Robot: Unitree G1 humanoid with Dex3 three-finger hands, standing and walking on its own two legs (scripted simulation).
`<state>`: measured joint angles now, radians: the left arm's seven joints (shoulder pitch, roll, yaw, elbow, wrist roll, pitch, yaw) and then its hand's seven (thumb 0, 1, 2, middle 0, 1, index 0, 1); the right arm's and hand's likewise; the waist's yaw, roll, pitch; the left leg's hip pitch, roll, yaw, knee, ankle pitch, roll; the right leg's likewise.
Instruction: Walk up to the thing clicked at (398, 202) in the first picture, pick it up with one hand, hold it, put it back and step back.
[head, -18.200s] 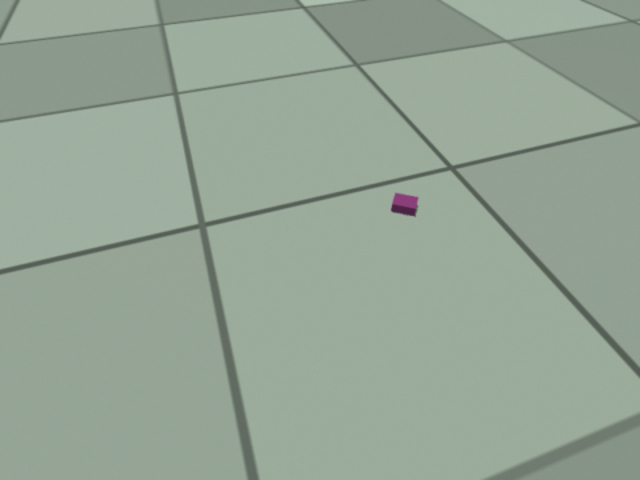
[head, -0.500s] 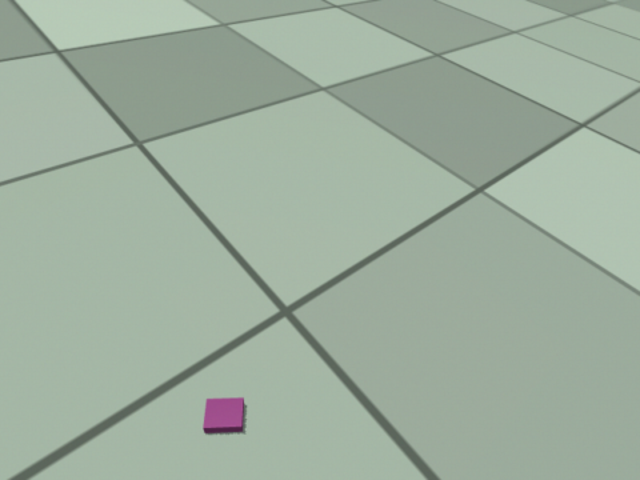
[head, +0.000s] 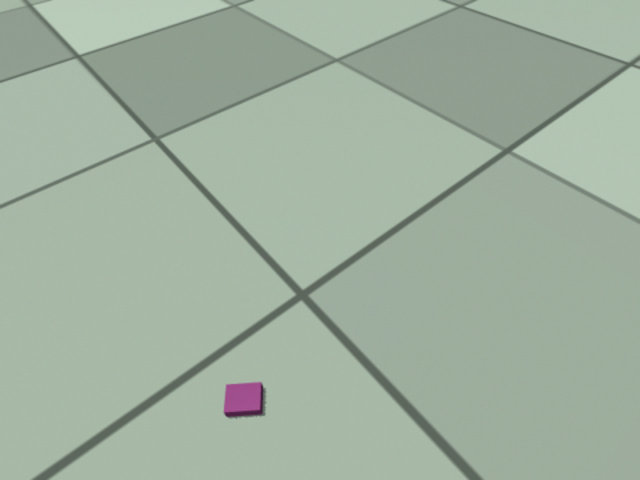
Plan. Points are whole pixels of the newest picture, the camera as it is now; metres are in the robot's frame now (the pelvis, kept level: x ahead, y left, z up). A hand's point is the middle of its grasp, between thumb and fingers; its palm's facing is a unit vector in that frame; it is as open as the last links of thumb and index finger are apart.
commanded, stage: stand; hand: left
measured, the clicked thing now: (244, 399) +0.45 +0.29 -0.75
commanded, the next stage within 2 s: none
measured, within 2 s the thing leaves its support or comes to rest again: neither
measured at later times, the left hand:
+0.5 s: hand out of the picture +0.08 +0.28 -0.14, palm faces -0.05 -0.94 -0.34, open 7.4 cm
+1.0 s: hand out of the picture +0.10 +0.27 -0.14, palm faces -0.05 -0.94 -0.33, open 7.4 cm
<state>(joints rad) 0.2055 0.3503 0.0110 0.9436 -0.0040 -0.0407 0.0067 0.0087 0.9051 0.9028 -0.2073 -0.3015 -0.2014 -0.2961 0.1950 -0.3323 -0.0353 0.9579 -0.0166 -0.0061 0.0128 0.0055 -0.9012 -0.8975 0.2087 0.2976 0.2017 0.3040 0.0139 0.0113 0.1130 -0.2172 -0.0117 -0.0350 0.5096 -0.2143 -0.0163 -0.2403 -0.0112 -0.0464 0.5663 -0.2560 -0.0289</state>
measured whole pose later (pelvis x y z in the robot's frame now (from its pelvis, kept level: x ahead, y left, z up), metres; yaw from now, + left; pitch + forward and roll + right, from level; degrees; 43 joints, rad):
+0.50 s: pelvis +0.00 +0.02 +0.01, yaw -1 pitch -3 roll +0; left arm 0.12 0.37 0.00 1.13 0.01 -0.02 -0.02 0.01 0.91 0.90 -0.21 -0.30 -0.20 -0.30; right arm 0.11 -0.34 -0.01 1.13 -0.01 -0.01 0.02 0.01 -0.90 -0.90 0.21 0.30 0.20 0.30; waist 0.00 0.00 0.07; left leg -0.16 -0.01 -0.01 0.36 -0.15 0.01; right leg -0.16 -0.01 -0.02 0.36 -0.14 0.00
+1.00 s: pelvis +0.02 +0.03 +0.02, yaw -2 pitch -3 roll +0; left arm 0.11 0.34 -0.01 1.14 0.01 -0.02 -0.01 0.01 0.91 0.90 -0.21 -0.30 -0.20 -0.30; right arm 0.07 -0.34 -0.01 1.15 -0.01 -0.02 0.01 0.00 -0.90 -0.90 0.21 0.30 0.20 0.30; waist 0.00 -0.01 0.04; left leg -0.12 -0.02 0.00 0.33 -0.16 0.01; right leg -0.13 -0.02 -0.01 0.33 -0.16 0.01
